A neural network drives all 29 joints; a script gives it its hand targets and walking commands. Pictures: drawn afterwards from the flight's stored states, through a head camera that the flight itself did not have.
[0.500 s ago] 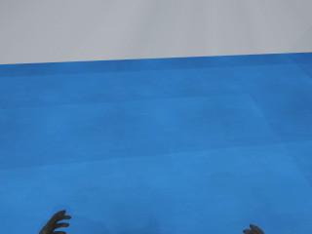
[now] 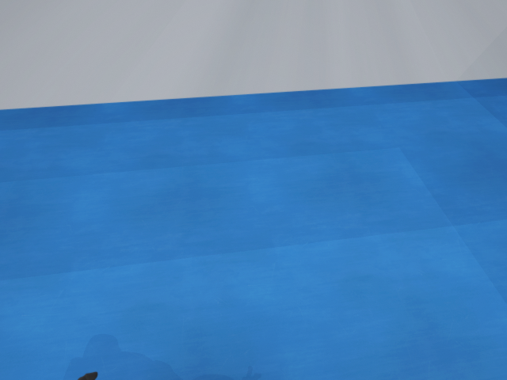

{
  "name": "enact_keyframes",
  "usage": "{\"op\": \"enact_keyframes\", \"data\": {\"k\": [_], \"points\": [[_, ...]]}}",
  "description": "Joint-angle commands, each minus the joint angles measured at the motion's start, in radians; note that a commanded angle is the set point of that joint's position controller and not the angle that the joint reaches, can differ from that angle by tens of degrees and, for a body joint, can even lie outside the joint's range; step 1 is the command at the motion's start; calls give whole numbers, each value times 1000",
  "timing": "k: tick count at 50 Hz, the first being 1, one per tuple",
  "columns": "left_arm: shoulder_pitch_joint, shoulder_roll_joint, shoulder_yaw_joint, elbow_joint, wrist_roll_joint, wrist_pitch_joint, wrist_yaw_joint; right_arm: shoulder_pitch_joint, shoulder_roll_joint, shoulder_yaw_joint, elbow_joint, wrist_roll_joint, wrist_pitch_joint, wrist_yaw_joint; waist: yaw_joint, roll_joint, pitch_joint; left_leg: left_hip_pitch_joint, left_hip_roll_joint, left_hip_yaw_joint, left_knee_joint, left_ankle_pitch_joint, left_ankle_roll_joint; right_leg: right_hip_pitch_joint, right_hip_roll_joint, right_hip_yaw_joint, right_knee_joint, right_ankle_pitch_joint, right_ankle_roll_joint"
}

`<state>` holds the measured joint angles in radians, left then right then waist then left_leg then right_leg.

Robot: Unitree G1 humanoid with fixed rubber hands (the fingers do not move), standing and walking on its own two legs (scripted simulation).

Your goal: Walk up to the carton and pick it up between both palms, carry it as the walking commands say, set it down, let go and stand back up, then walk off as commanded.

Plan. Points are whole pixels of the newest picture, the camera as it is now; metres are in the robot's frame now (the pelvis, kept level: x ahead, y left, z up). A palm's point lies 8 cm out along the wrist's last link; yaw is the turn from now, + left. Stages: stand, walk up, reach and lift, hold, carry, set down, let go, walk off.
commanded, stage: stand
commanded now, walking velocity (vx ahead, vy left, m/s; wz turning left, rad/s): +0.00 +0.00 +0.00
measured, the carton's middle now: out of the picture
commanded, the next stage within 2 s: walk up in 1.12 s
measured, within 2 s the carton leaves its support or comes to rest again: neither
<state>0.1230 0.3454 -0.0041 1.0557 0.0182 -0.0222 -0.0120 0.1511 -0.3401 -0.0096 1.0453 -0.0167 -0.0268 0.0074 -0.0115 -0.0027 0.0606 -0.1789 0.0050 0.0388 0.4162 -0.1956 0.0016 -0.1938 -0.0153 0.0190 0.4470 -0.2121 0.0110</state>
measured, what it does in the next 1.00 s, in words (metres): stands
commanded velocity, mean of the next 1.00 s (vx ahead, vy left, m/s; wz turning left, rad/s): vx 0.00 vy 0.00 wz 0.00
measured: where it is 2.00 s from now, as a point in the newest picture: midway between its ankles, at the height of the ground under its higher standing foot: outside the picture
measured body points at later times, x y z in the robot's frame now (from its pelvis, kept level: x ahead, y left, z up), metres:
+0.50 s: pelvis +0.01 -0.01 +0.00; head +0.02 -0.01 +0.45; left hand +0.11 +0.29 -0.12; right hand +0.09 -0.31 -0.13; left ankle +0.02 +0.12 -0.74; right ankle +0.02 -0.13 -0.74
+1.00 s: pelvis +0.02 +0.00 +0.01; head +0.03 -0.01 +0.46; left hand +0.10 +0.29 -0.12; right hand +0.09 -0.30 -0.13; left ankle +0.02 +0.12 -0.74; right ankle +0.02 -0.13 -0.74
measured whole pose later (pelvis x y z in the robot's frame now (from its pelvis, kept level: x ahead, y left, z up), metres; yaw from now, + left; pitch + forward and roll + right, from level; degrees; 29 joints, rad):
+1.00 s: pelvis +0.02 +0.00 +0.01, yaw +0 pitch -2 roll +0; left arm 0.10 0.34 -0.01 1.10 0.01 -0.01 0.00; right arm 0.12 -0.34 -0.01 1.10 -0.01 -0.01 0.00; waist 0.00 0.00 0.05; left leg -0.12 0.02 0.03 0.34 -0.18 -0.01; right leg -0.13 -0.01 0.02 0.35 -0.19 0.01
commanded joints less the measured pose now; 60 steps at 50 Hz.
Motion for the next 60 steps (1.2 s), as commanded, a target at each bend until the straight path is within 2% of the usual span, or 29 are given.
{"op": "enact_keyframes", "data": {"k": [1, 10, 11, 12, 16, 17, 19, 20, 21, 22, 23, 27, 28, 30, 37, 38, 39, 41, 42, 44, 45, 47, 50, 53, 55, 56, 57, 59, 60], "points": [[-36, 200, 37, -33, -3, -25, 13, -30, -176, -38, -38, 4, -14, -11, -12, -16, -111, 47, 115, -112, -80, 30, 30, 37, -92, 95, -102, 66, -43], [-67, 195, 43, -41, -7, -13, 15, -62, -199, -32, -6, 4, -8, -9, 1, -15, -66, 30, 120, -105, -109, 32, 16, 29, -91, 102, -129, 73, -41], [-60, 208, 44, -27, -10, -13, 16, -51, -202, -38, -3, 1, -11, -12, -4, 32, -54, 14, 117, -115, -124, -7, 20, 25, -93, 107, -117, 39, -45], [-57, 189, 39, -25, -4, -15, 14, -48, -205, -48, -16, 4, -16, -15, 4, -2, -48, 21, 122, -109, -125, 11, 14, 18, -99, 112, -122, 50, -54], [-79, 204, 41, -34, -3, -10, 22, -73, -210, -45, -20, 8, -13, -13, -6, 34, -89, 52, 119, -96, -119, 73, 21, 49, -99, 114, -134, 163, -55], [-89, 204, 42, -33, 0, -11, 23, -63, -189, -35, -3, 4, -15, -13, -9, -57, -89, 71, 115, -104, -128, 59, 14, 44, -88, 87, -119, 178, -36], [-75, 209, 50, -28, -19, -13, 25, -72, -218, -44, -7, -1, -8, -11, 17, -4, -38, 37, 124, -109, -122, 78, 22, 31, -94, 101, -143, 108, -45], [-75, 196, 46, -18, -11, -14, 22, -77, -196, -40, -10, 1, -8, -13, -3, -34, -94, 76, 133, -107, -114, 82, 25, 31, -106, 113, -137, 131, -51], [-53, 200, 38, -20, -12, -8, 21, -87, -198, -44, -7, -1, -6, -9, 7, 12, -69, 63, 131, -104, -113, 59, 18, 31, -106, 89, -137, 146, -37], [-61, 217, 45, -14, -2, -9, 21, -76, -203, -34, 6, 9, -4, -14, 2, -45, -73, 66, 126, -103, -121, 48, 22, 38, -88, 100, -141, 129, -36], [-80, 227, 50, -18, -10, -7, 19, -75, -209, -36, 8, 1, -10, -17, 10, -45, -107, 47, 123, -110, -128, 68, 22, 86, -101, 94, -129, 127, -38], [-69, 166, 45, -21, -9, -14, 19, -103, -207, -46, -1, 3, -9, -15, 21, 18, -109, 76, 126, -116, -126, 129, 12, 55, -103, 90, -129, 167, -37], [-53, 190, 40, -19, -2, -12, 18, -92, -202, -43, 2, 6, -10, -13, 0, 64, -104, 82, 124, -108, -118, 94, 12, 69, -100, 94, -128, 176, -38], [-73, 193, 36, -15, -1, -9, 17, -71, -196, -45, 8, 5, -7, -16, -5, -12, -127, 100, 136, -108, -120, 115, 15, 74, -99, 85, -135, 156, -35], [-63, 198, 38, -16, -11, -16, 21, -64, -187, -36, 5, 10, -5, -11, -7, 9, -68, 67, 127, -104, -133, 65, 20, 43, -101, 107, -159, 146, -34], [-56, 210, 46, -6, -7, -15, 24, -72, -212, -46, 7, 0, -6, -15, 10, -31, -80, 66, 126, -108, -141, 107, 14, 62, -93, 81, -146, 133, -39], [-58, 198, 31, -5, -5, -15, 20, -62, -230, -49, 12, 3, -5, -16, 2, 28, -67, 83, 126, -88, -117, 132, 16, 57, -109, 98, -147, 207, -31], [-79, 172, 34, -24, -5, -13, 18, -56, -200, -41, 11, 3, -10, -21, 3, -47, -96, 65, 124, -112, -128, 104, 17, 82, -104, 86, -133, 183, -35], [-55, 217, 43, -8, -14, -15, 22, -65, -216, -46, 17, 6, -5, -18, 31, -13, -108, 78, 136, -113, -123, 158, 18, 95, -106, 100, -130, 196, -41], [-61, 200, 28, -16, -13, -15, 20, -70, -196, -34, 1, 5, -3, -18, 12, 43, -82, 78, 129, -96, -126, 112, 24, 47, -112, 105, -155, 171, -39], [-69, 222, 31, -6, -5, -18, 21, -51, -172, -41, 2, 6, -5, -16, -9, 1, -85, 94, 128, -102, -141, 66, 18, 45, -101, 100, -135, 114, -35], [-60, 200, 30, -22, -4, -12, 21, -66, -209, -40, 4, 6, -2, -17, 14, 0, -62, 73, 134, -123, -140, 45, 14, 31, -102, 108, -157, 105, -41], [-76, 199, 29, -15, -2, -17, 20, -62, -205, -39, 15, -3, -8, -18, 2, -44, -126, 98, 137, -127, -131, 123, 25, 66, -105, 95, -138, 183, -38], [-68, 215, 36, -19, -9, -18, 26, -84, -215, -53, 8, -1, -3, -10, 2, 38, -119, 101, 123, -93, -115, 136, 13, 66, -102, 90, -139, 211, -31], [-87, 217, 38, -23, -7, -11, 27, -73, -191, -47, 12, 2, -3, -14, -4, -49, -104, 101, 132, -103, -144, 149, 5, 50, -92, 79, -134, 209, -32], [-84, 209, 47, -24, -5, -10, 23, -81, -208, -46, 9, -11, -4, -18, 5, 13, -110, 85, 132, -90, -128, 134, 15, 69, -100, 94, -144, 188, -36], [-61, 213, 40, -15, -12, -11, 22, -74, -191, -47, -4, 3, -2, -16, -8, -4, -118, 103, 133, -101, -120, 150, 11, 66, -101, 78, -133, 190, -32], [-67, 204, 32, -17, -2, -12, 18, -85, -203, -51, 7, 0, -6, -12, 2, 52, -69, 54, 128, -97, -134, 86, 16, 64, -112, 87, -138, 163, -47], [-76, 180, 29, -20, -16, -7, 21, -80, -190, -43, 3, -2, -8, -15, 13, 27, -107, 62, 142, -114, -152, 99, 31, 82, -114, 86, -124, 139, -40]]}}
